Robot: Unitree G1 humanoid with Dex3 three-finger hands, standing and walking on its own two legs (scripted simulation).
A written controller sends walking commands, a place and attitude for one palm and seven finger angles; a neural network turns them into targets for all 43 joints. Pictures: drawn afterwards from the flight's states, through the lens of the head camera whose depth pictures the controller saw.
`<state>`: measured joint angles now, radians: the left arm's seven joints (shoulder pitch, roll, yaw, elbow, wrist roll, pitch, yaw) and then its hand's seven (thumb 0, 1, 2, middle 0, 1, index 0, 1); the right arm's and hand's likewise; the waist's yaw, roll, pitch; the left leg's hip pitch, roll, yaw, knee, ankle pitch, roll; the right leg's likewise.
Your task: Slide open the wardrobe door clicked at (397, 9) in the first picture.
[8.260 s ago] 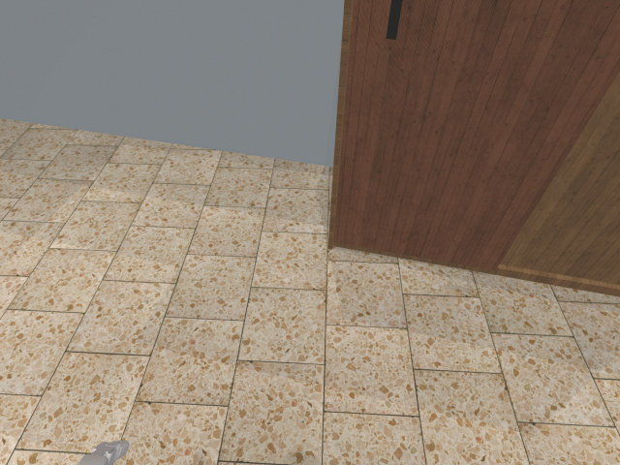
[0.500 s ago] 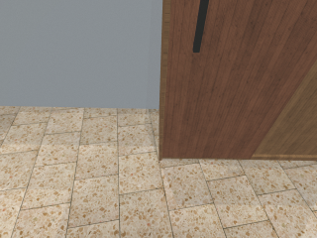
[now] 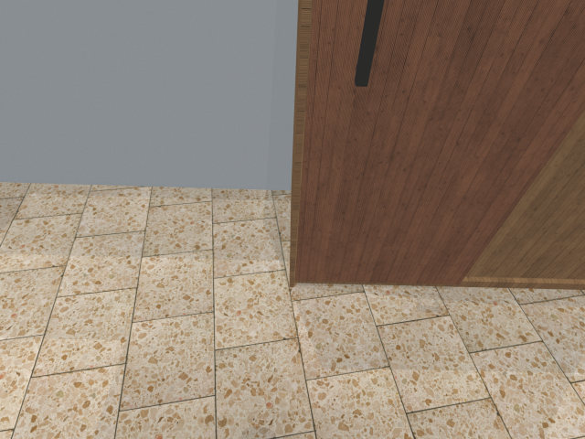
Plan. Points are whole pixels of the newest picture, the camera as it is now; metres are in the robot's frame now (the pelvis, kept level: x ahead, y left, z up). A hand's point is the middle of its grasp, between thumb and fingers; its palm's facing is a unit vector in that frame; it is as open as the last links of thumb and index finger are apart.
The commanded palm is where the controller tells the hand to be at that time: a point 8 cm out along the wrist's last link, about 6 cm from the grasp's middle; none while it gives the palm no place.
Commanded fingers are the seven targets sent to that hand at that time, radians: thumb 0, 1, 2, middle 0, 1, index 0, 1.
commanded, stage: look again from close up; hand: left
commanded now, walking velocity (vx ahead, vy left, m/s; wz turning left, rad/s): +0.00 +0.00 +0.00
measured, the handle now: (367, 32) +0.78 -0.09 +0.22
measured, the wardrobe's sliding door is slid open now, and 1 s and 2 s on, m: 0.00 0.00 0.00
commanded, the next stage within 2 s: shuffle to correct the standing spot in 1.10 s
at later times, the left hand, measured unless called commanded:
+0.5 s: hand out of the picture +0.00 +0.15 -0.17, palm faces +0.06 -0.99 -0.15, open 7.3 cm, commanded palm none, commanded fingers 0.00 0.90 0.90 -0.20 -0.30 -0.20 -0.30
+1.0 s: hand out of the picture +0.02 +0.14 -0.17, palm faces +0.06 -0.99 -0.16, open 7.3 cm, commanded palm none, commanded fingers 0.00 0.90 0.90 -0.20 -0.30 -0.20 -0.30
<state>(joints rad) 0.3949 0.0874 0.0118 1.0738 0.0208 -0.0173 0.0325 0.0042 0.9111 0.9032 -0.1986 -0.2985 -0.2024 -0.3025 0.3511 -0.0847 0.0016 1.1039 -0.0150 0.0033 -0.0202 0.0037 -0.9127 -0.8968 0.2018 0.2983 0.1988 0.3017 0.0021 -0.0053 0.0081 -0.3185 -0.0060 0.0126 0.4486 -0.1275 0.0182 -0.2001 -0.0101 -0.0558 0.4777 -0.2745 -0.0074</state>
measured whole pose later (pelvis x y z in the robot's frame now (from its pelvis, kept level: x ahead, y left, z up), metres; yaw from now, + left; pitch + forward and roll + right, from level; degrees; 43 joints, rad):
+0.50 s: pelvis +0.03 +0.00 +0.00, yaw +0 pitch +0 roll +0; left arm 0.36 0.11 0.01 1.09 0.02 -0.02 0.03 0.00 0.91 0.90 -0.20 -0.30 -0.20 -0.30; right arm 0.30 -0.13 0.00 1.11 -0.01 -0.01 -0.03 0.02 -0.93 -0.90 0.20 0.30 0.20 0.30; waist 0.01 -0.01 0.03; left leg -0.26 -0.01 0.02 0.43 -0.17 0.01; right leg -0.13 -0.02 -0.05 0.44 -0.30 -0.01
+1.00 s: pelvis +0.05 -0.01 +0.00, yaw +0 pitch -1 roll +1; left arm 0.36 0.12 0.00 1.09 0.02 -0.02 0.03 0.00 0.91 0.90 -0.20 -0.30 -0.20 -0.30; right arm 0.29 -0.14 0.01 1.13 -0.01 -0.01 -0.03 0.01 -0.93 -0.90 0.20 0.30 0.20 0.30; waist 0.01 -0.01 0.03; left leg -0.22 0.00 0.01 0.42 -0.19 0.00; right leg -0.08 -0.01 -0.06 0.41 -0.32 -0.02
